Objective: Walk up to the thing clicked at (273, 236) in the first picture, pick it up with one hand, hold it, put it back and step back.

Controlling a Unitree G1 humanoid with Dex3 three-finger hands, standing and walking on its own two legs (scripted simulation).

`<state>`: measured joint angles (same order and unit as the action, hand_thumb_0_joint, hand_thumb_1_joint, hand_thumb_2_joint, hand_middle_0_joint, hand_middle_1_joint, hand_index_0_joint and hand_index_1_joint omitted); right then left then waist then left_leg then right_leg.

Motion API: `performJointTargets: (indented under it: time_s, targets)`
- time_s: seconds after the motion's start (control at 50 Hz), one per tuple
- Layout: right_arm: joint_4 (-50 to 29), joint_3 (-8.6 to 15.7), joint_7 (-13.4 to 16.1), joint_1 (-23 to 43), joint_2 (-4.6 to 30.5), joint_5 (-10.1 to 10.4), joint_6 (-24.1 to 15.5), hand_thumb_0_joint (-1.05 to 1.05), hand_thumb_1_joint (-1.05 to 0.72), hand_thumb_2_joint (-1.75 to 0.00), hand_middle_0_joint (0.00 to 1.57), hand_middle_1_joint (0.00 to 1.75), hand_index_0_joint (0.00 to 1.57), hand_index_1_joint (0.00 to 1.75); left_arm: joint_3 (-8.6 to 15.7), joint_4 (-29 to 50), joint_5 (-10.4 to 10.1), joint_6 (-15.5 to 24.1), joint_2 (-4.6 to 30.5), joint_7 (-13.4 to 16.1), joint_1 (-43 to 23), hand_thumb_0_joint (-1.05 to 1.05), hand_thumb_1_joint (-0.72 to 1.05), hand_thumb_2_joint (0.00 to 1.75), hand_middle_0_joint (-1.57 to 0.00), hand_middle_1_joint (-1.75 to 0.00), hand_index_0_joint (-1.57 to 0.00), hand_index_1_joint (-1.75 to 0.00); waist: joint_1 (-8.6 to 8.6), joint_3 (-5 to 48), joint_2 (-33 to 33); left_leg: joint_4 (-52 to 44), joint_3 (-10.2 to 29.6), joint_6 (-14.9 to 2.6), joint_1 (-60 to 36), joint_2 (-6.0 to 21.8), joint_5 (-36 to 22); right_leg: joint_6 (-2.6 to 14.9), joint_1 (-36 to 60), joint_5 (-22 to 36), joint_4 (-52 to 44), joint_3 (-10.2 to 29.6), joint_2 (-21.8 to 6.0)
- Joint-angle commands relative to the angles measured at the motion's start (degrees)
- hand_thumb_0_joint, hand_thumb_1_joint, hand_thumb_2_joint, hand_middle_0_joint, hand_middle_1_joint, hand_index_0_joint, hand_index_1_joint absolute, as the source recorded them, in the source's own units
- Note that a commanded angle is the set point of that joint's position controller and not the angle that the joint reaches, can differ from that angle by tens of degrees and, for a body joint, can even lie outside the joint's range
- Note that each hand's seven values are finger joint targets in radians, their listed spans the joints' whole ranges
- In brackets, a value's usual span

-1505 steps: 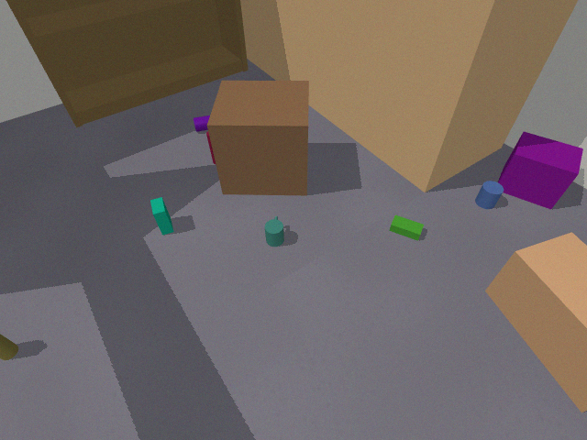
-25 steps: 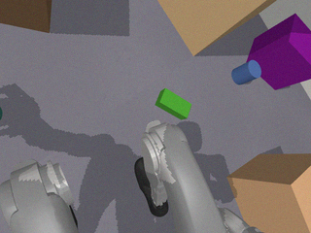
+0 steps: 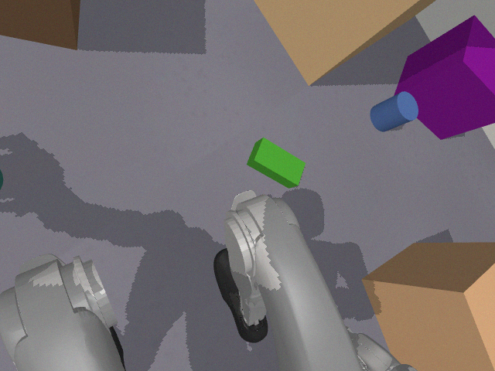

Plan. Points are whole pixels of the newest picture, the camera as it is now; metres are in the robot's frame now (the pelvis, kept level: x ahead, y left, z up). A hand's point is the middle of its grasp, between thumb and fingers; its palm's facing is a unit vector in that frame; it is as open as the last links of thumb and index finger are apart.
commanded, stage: settle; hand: left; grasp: from above
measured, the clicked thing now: out of the picture +0.47 +0.30 -0.26
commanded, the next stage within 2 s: lift in 1.08 s
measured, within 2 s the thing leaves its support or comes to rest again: leaves its support in 0.56 s
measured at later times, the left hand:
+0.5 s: hand out of the picture +0.44 +0.31 -0.22, palm faces -0.43 -0.12 -0.90, open 10.7 cm
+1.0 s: hand out of the picture +0.43 +0.31 -0.13, palm faces -0.48 -0.12 -0.87, open 10.4 cm
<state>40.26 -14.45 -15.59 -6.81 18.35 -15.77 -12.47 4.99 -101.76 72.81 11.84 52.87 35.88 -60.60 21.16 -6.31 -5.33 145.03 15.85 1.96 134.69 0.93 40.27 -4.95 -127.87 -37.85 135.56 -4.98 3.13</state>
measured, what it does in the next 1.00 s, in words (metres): stands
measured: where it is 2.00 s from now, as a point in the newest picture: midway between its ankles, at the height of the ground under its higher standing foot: (185, 344)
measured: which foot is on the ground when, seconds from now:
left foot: down 0.00-1.00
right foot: down 0.00-1.00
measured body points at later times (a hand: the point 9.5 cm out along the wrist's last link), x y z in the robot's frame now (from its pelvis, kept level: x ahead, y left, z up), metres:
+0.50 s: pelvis +0.00 +0.00 +0.00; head +0.26 +0.12 +0.36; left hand +0.46 +0.32 -0.17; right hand +0.06 -0.25 -0.07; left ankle +0.06 +0.14 -0.27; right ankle +0.12 -0.14 -0.27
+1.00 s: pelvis +0.00 -0.01 +0.04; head +0.23 +0.07 +0.42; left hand +0.45 +0.32 -0.08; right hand +0.11 -0.27 -0.07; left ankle +0.06 +0.13 -0.27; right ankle +0.12 -0.14 -0.27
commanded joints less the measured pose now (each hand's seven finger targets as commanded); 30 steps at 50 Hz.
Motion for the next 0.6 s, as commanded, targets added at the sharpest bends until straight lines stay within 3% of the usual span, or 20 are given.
performJointTargets:
  time_s: [0.0, 0.08, 0.1, 0.12, 0.2, 0.24, 0.28, 0.36, 0.38, 0.4, 0.44, 0.48, 0.5, 0.52, 0.54, 0.58]
  targets:
    - [0.46, 5.01, 0.8, -10.74, 17.79, -0.16, 0.28, 0.0, -0.9, -0.9, 0.2, 0.3, 0.2, 0.3, -0.27, 4.0, -0.3, -0.2, 8.69, 1.12, -11.59, 0.0, 0.33, 0.79, -0.68, -0.87, -0.71, -0.85, 2.6, 33.17, 23.82, -15.23, -7.67, -2.26, -25.92, 0.64, -8.83, 5.5, 18.3, 12.14, -11.59, -9.81, 2.01]
    - [-0.03, 4.82, 0.88, -10.23, 18.11, 0.03, 0.09, 0.0, -0.9, -0.9, 0.2, 0.3, 0.2, 0.3, -1.39, 4.01, -0.19, -0.07, 7.96, 0.84, -12.69, 0.0, 0.4, 0.81, -0.73, -0.89, -0.76, -0.86, 3.5, 31.34, 23.43, -15.33, -7.17, -2.15, -25.82, 0.63, -8.0, 5.57, 16.64, 11.55, -10.92, -10.09, 1.74]
    - [0.06, 4.91, 0.94, -9.81, 18.11, 0.1, 0.17, 0.0, -0.92, -0.91, 0.2, 0.3, 0.2, 0.3, -1.16, 4.19, -0.41, 0.13, 8.26, 1.01, -12.46, 0.0, 0.32, 0.82, -0.71, -0.95, -0.75, -0.91, 2.77, 31.63, 23.96, -15.76, -6.94, -1.97, -25.98, 0.77, -7.8, 5.73, 16.67, 11.14, -10.78, -10.22, 1.73]
    - [-0.04, 4.62, 0.92, -9.68, 17.77, -0.2, 0.06, 0.0, -0.92, -0.91, 0.2, 0.3, 0.2, 0.3, -1.37, 2.99, -0.22, 0.07, 8.39, 0.9, -12.34, 0.0, 0.31, 0.84, -0.71, -0.93, -0.74, -0.9, 3.22, 30.27, 23.15, -15.27, -7.22, -2.15, -24.94, 0.68, -6.26, 5.62, 16.09, 9.96, -10.94, -10.21, 1.72]
    - [-0.18, 4.56, 1.09, -9.81, 17.65, -0.12, 0.31, 0.0, -0.93, -0.91, 0.2, 0.3, 0.2, 0.3, -1.25, 4.37, -0.6, -0.19, 9.2, 0.33, -12.6, 0.0, 0.28, 0.83, -0.7, -0.92, -0.72, -0.9, 2.79, 31.45, 24.05, -15.6, -7.88, -2.19, -25.32, 0.5, -6.15, 5.63, 17.29, 9.96, -11.6, -9.7, 1.75]
    - [0.11, 5.02, 1.21, -10.5, 17.82, -0.06, 0.46, 0.0, -0.92, -0.91, 0.2, 0.3, 0.2, 0.3, -0.06, 6.35, -0.6, -0.33, 10.12, 0.2, -12.41, 0.0, 0.27, 0.84, -0.68, -0.94, -0.71, -0.91, 1.57, 34.28, 25.88, -16.19, -7.73, -1.94, -27.13, 0.47, -7.55, 5.81, 18.14, 10.8, -11.34, -9.72, 1.69]
    - [0.22, 5.52, 1.07, -10.46, 17.84, 0.12, 0.34, 0.0, -0.92, -0.91, 0.2, 0.3, 0.2, 0.3, -0.61, 8.15, -0.63, -0.53, 9.91, -0.17, -13.81, 0.0, 0.29, 0.86, -0.71, -0.93, -0.73, -0.91, 2.02, 35.24, 26.72, -15.57, -7.96, -1.98, -28.19, 0.55, -8.25, 5.8, 18.13, 11.79, -11.1, -9.57, 1.71]
    - [0.99, 6.42, 1.12, -11.31, 17.39, 0.5, 0.73, 0.0, -0.92, -0.91, 0.2, 0.3, 0.2, 0.3, 2.2, 12.17, -1.06, -1.08, 11.44, 0.21, -12.45, 0.0, 0.32, 0.88, -0.74, -0.93, -0.76, -0.91, 0.31, 39.01, 27.82, -15.19, -8.95, -2.14, -28.27, 0.44, -9.94, 5.88, 20.14, 13.19, -11.85, -8.62, 1.77]
    - [0.9, 7.87, 1.02, -11.53, 18.3, 0.6, 0.51, 0.0, -0.92, -0.91, 0.2, 0.3, 0.2, 0.3, 1.81, 16.47, -1.18, -1.06, 9.98, 0.02, -14.27, 0.0, 0.34, 0.86, -0.74, -0.93, -0.76, -0.91, 0.22, 40.6, 30.47, -15.51, -9.06, -1.69, -30.39, 0.32, -11.61, 6.21, 18.7, 14.38, -11.02, -9.02, 1.42]
    - [1.18, 8.55, 1.03, -11.38, 18.19, 1.01, 0.65, 0.0, -0.92, -0.91, 0.2, 0.3, 0.2, 0.3, 3.37, 20.38, -1.14, -0.95, 11.52, 0.08, -14.63, 0.0, 0.34, 0.84, -0.73, -0.92, -0.76, -0.9, -1.31, 43.62, 33.14, -16.27, -8.65, -1.15, -32.92, 0.38, -12.38, 6.71, 17.64, 14.26, -10.37, -9.3, 1.19]
    - [0.47, 9.03, 0.46, -10.21, 16.9, 1.65, 0.7, 0.0, -0.92, -0.91, 0.2, 0.3, 0.2, 0.3, 1.13, 22.09, -1.79, -1.59, 7.14, -0.63, -12.72, 0.0, 0.35, 0.81, -0.75, -0.9, -0.78, -0.87, -1.43, 44.05, 34.45, -16.66, -9.06, -0.89, -34.27, 0.36, -13.45, 6.93, 16.75, 15.03, -9.68, -9.11, 1.19]
    - [0.97, 10.3, 0.36, -10.62, 16.7, 2.68, 1.1, 0.0, -0.92, -0.91, 0.2, 0.3, 0.2, 0.3, 2.21, 24.34, -1.69, -2.16, 7.67, -0.83, -11.9, 0.0, 0.39, 0.81, -0.77, -0.9, -0.8, -0.87, -2.31, 44.2, 33.72, -16.96, -9.67, -1.14, -33.19, 0.23, -12.57, 7.03, 16.42, 14.6, -10.13, -8.52, 1.19]
    - [1.0, 11.13, 0.42, -11.18, 16.51, 3.39, 1.45, 0.0, -0.92, -0.91, 0.2, 0.3, 0.2, 0.3, 3.36, 28.46, -2.22, -2.36, 8.43, -0.89, -12.01, 0.0, 0.39, 0.83, -0.77, -0.91, -0.8, -0.88, -3.73, 46.62, 34.58, -17.31, -10.17, -1.45, -33.3, 0.21, -12.93, 7.02, 17.44, 14.85, -11.02, -7.79, 1.18]
    - [0.82, 12.01, 0.39, -11.87, 16.61, 3.61, 1.63, 0.0, -0.92, -0.91, 0.2, 0.3, 0.2, 0.3, 3.91, 31.34, -2.44, -2.86, 7.98, -1.19, -12.2, 0.0, 0.43, 0.86, -0.81, -0.9, -0.83, -0.87, -3.92, 48.57, 34.58, -17.03, -10.55, -1.34, -34.41, -0.04, -13.84, 7.07, 17.56, 15.47, -11.2, -7.6, 0.7]
    - [1.06, 12.78, 0.23, -12.13, 15.96, 4.48, 1.79, 0.0, -0.92, -0.91, 0.2, 0.3, 0.2, 0.3, 3.8, 33.68, -3.04, -3.43, 7.3, -1.72, -10.98, 0.0, 0.48, 0.86, -0.84, -0.89, -0.87, -0.87, -5.01, 51.44, 35.87, -17.64, -11.06, -1.39, -36.12, 0.0, -15.06, 6.96, 19.02, 16.76, -11.47, -6.81, 0.71]
    - [1.15, 13.6, 0.21, -11.61, 15.46, 5.75, 2.59, 0.0, -0.92, -0.91, 0.2, 0.3, 0.2, 0.3, 2.72, 35.17, -3.82, -4.67, 5.11, -2.58, -9.3, 0.0, 0.51, 0.82, -0.87, -0.87, -0.9, -0.84, -5.66, 52.01, 34.33, -18.34, -11.43, -1.64, -35.74, 0.07, -15.68, 7.17, 18.3, 17.45, -11.78, -6.39, 0.77]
